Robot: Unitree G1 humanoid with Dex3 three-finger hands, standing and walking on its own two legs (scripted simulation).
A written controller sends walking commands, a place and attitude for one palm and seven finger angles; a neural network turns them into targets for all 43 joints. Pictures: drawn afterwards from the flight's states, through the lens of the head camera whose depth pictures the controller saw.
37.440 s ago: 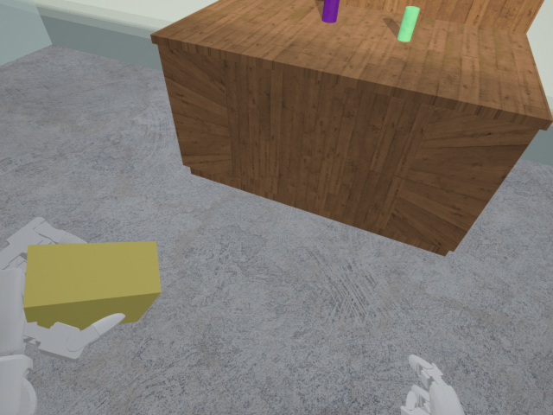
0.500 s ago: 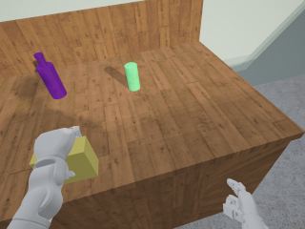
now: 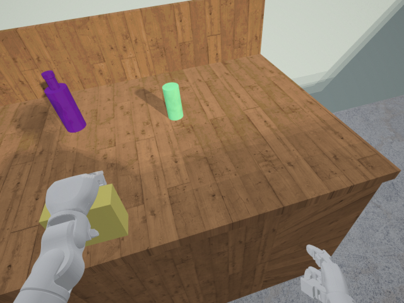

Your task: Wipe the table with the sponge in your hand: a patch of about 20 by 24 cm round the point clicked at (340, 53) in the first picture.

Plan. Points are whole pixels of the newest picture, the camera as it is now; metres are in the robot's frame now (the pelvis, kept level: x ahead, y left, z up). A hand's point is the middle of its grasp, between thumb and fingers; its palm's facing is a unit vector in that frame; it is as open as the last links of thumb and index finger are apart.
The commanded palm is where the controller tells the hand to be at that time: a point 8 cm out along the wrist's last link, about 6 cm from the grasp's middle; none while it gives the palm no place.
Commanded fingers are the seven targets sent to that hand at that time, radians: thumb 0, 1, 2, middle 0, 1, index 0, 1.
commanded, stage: wipe forward along the first lane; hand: left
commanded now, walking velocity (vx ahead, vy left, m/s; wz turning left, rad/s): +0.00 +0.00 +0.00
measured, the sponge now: (92, 222) +0.25 +0.29 +0.02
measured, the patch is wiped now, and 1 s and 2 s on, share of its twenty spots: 0.00 0.25 0.45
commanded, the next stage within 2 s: slide across to the middle lane in 1.66 s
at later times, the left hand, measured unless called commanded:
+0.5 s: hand (89, 192) +0.30 +0.30 +0.06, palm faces -0.07 -0.02 -1.00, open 10.0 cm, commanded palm +0.28 +0.30 +0.10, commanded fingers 0.00 0.10 1.30 -1.20 -1.60 -1.20 -1.60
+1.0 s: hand (89, 178) +0.34 +0.32 +0.07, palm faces -0.10 +0.00 -1.00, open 10.0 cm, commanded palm +0.34 +0.32 +0.10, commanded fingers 0.00 0.10 1.30 -1.20 -1.60 -1.20 -1.60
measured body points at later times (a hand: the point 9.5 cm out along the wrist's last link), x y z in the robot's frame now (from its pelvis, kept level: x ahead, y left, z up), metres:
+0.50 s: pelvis +0.00 +0.00 +0.00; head -0.01 -0.04 +0.44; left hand +0.30 +0.30 +0.12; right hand +0.20 -0.24 -0.11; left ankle +0.03 +0.11 -0.74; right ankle +0.01 -0.09 -0.74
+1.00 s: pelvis -0.01 -0.01 -0.01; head +0.00 -0.03 +0.44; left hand +0.34 +0.32 +0.12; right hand +0.13 -0.27 -0.13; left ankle +0.03 +0.11 -0.74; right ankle +0.01 -0.09 -0.74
